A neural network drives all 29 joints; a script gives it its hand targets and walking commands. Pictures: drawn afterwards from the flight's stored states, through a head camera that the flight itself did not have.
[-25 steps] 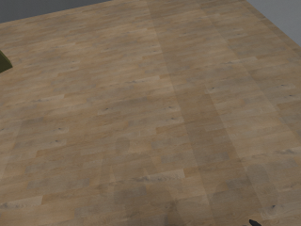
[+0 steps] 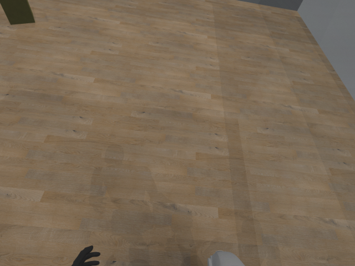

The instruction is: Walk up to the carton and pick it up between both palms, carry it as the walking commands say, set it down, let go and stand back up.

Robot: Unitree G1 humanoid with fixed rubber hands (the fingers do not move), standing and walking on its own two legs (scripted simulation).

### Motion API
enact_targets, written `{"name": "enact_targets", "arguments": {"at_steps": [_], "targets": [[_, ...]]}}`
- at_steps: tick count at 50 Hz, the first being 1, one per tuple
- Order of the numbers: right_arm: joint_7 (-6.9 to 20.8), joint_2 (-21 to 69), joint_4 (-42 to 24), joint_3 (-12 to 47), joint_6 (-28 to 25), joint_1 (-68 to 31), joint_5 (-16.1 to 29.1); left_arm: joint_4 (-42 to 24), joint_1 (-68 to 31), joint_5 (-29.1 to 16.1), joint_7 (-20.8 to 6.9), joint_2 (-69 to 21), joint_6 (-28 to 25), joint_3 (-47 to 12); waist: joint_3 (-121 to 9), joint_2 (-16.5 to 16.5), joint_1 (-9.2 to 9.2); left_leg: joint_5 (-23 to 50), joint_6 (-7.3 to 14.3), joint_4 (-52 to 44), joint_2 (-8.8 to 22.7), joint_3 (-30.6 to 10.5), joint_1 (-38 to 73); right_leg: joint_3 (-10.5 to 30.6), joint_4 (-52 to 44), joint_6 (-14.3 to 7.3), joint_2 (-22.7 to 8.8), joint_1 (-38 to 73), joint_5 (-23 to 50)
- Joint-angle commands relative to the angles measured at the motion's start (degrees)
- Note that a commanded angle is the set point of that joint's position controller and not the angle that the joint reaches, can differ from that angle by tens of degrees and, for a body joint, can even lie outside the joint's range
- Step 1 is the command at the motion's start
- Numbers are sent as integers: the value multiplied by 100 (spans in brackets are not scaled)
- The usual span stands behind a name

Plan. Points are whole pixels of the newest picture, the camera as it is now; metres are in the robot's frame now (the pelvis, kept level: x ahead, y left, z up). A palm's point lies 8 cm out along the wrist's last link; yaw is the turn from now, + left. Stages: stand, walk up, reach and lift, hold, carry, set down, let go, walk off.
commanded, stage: walk up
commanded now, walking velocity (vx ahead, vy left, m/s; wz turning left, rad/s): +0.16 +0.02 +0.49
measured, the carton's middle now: (16, 6) +2.42 +1.39 -0.67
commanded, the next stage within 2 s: none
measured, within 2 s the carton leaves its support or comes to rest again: neither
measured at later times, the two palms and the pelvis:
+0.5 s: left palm out of the picture +0.12 +0.40 -0.18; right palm out of the picture +0.10 -0.12 -0.16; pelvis +0.07 +0.14 -0.04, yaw +11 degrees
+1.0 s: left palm out of the picture +0.28 +0.46 -0.16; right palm (177, 172) +0.41 -0.01 -0.16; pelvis +0.33 +0.22 -0.03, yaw +24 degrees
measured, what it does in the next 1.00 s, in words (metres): walks ahead, turning left: right foot, then left foot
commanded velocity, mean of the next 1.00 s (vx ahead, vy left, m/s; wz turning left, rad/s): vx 0.44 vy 0.02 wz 0.40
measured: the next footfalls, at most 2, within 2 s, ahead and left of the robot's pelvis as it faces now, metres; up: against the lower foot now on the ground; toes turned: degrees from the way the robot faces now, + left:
right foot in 0.26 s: +0.10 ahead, -0.10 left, +0.00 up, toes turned +4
left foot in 0.42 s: +0.01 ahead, +0.24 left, +0.00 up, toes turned +12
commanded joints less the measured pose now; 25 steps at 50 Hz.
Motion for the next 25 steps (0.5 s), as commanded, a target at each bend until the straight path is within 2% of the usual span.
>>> {"name": "enact_targets", "arguments": {"at_steps": [1, 2, 3, 4, 5, 6, 7, 8, 9, 10, 11, 12, 13, 14, 15, 16, 17, 18, 19, 20, 21, 22, 23, 24, 25], "targets": [[-13, -784, -163, -284, -104, 623, 55, -152, 257, 86, 20, 492, -48, -9, -172, 1913, 59, 2160, -2181, -1092, 686, -1295, 695, -284, -132, 13, 364, -268, -79], [59, -968, -428, -339, -50, 332, 36, -63, 588, 102, 82, 573, -69, 54, -401, 2287, 139, 1856, -2600, -1463, 381, -942, 501, -712, -599, -8, 411, 337, -369], [48, -645, -372, -302, -61, 233, -50, -96, 564, 104, 50, 568, -122, 18, 38, 2055, 193, 1382, -2747, -1833, 340, -1035, 285, -713, -1039, 115, 421, 361, -225], [-2, -934, -359, -391, 12, 305, -91, -243, 457, 160, 45, 622, -221, -19, 150, 1776, 187, 2500, -2770, -1625, 486, -1030, 541, -919, -1436, 200, 418, 322, -559], [-57, -860, -393, -352, -26, 617, -145, -380, 53, 63, 107, 592, -251, -65, 267, 1460, 32, 3447, -2247, -1357, 850, -1412, 1010, -823, -1725, 122, 352, -128, -567], [-45, -821, -231, -375, -29, 697, -156, -430, 44, -27, 158, 458, -360, -71, -64, 1074, 80, 3119, -2018, -1087, 1009, -1681, 996, -209, -2522, -50, 88, 437, -620], [-13, -899, -302, -366, 2, 447, -103, -300, 591, -29, 148, 498, -506, -2, -78, 951, 467, 2939, -2231, -784, 723, -1229, 156, -354, -3370, -236, 89, 1530, -1023], [6, -998, -535, -382, 13, -150, -110, -233, 1358, -65, 210, 848, -545, 186, 82, 281, 1179, 2656, -2664, 273, 254, -1059, -1183, -130, -4698, -750, 62, 3006, -1618], [-60, -770, -493, -413, -43, -30, -3, 120, 1725, -223, 281, 837, -561, 223, -673, -2000, 1437, -813, -2319, 3766, -353, -277, -1964, 501, -4815, -1269, -856, 4247, 268], [-93, -664, -441, -270, -124, 758, -88, -191, 1383, 51, 325, 692, -528, 103, -1473, -2023, 782, -2176, -1542, 4776, 404, -577, -2135, 1629, -4266, -1447, -2042, 4070, -235], [26, -651, -252, -228, -128, 868, -199, -312, 356, 136, 338, 843, -576, 97, -1125, -1366, 320, -1789, -1151, 5284, 971, -892, -1738, 1746, -4316, -1317, -2321, 2576, -1107], [183, -553, -296, -147, -128, 892, -188, -539, 217, 99, 299, 665, -593, 5, -1091, -995, 105, -1472, -858, 5250, 884, -728, -1807, 1841, -4498, -1123, -2119, 2292, -2301], [319, -490, -520, -132, -91, 644, -276, -619, -44, 78, 380, 917, -602, 41, -542, -1068, -45, -1385, -926, 5516, 641, -555, -2118, 2132, -5052, -1023, -2248, 1718, -3102], [359, -483, -295, -192, -15, 1102, -199, -531, -542, 144, 372, 610, -625, 40, -394, -899, -410, -1050, -928, 5009, 1021, -599, -1015, 1535, -5005, -720, -2137, 673, -1668], [386, -411, -220, -63, 73, 1809, -158, -724, -1369, 155, 269, 621, -653, 75, -428, -1500, -903, -1472, -901, 3487, 1084, -130, 222, 689, -4938, -363, -1768, -181, -1188], [403, -410, -151, 16, 70, 1928, -180, -675, -1303, 210, 216, 757, -635, 172, -144, -1427, -881, -1758, -956, 2955, 831, 353, 833, 459, -4629, -480, -1554, -630, -1760], [407, -265, 38, 162, -3, 1882, -184, -522, -766, 203, 181, 855, -571, 225, -97, -905, -622, -1704, -927, 1759, 362, 706, 804, -52, -3835, -606, -1179, -229, -2441], [414, -221, 282, 193, -12, 2319, -169, -438, -391, 227, 184, 781, -497, 271, 34, 222, -719, -1646, -984, 1428, 176, 809, 1444, -604, -2398, -500, -814, -858, -2862], [366, -583, 539, 139, -128, 2578, -244, -508, -376, 159, 92, 388, -440, 119, 434, 2123, -959, -2630, -672, 186, 547, -355, 1557, -972, -89, -431, -328, -1593, -2618], [273, -1392, 439, 54, -215, 2235, -247, -728, 34, 11, -3, -49, -514, -89, 710, 4022, -597, -2178, -159, -1244, 2123, -3889, 911, -565, 1524, -106, 78, -2557, -2315], [255, -1171, 305, 160, -226, 1569, -161, -792, -148, -99, -66, 44, -533, -117, 1103, 3121, -218, -3539, 380, -2071, 2529, -4381, -11, 23, 1634, -99, -408, -2468, -1525], [192, -1020, 200, 324, -217, 966, -73, -763, 16, -241, -161, 280, -583, -96, 1495, 2536, 154, -3643, 461, -2022, 2263, -4041, -175, -28, 1689, -88, -453, -2339, -1077], [109, -906, 149, 284, -244, 780, -69, -768, -582, -165, -189, 296, -593, -102, 1409, 1483, 98, -3132, 560, -1832, 2129, -3565, -434, 99, 1398, -89, -587, -1824, -688], [30, -877, 254, 253, -324, 629, -88, -626, -477, -153, -212, 409, -576, -18, 1207, 869, 203, -2046, 342, -1556, 1744, -2859, -523, -178, 1178, -41, -564, -1443, -501], [29, -683, 339, 259, -422, 694, -153, -635, -490, -150, -212, 212, -599, -46, 1107, 763, 148, -645, 225, -1427, 1768, -2609, -326, -92, 558, -44, -567, -1118, -261]]}}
